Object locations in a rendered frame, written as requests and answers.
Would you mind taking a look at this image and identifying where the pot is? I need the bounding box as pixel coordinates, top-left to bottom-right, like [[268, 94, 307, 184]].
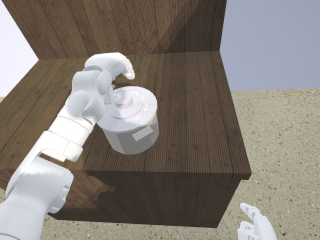
[[102, 112, 159, 155]]

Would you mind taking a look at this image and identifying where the left robot hand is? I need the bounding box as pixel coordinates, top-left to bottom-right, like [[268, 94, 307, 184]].
[[84, 52, 135, 105]]

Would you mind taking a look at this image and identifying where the robot left forearm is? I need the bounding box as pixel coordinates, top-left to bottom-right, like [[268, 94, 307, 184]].
[[5, 64, 112, 199]]

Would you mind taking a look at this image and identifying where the right robot hand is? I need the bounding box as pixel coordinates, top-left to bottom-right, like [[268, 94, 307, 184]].
[[237, 202, 277, 240]]

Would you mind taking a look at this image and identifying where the knob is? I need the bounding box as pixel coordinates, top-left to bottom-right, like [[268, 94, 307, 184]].
[[114, 92, 133, 109]]

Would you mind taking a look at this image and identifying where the left robot upper arm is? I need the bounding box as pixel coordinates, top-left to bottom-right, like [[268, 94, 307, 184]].
[[0, 156, 74, 240]]

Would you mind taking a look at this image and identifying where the table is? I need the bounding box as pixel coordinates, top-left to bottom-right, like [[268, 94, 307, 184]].
[[0, 0, 252, 228]]

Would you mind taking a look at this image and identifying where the lid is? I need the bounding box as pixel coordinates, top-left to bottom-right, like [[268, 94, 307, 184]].
[[97, 86, 157, 134]]

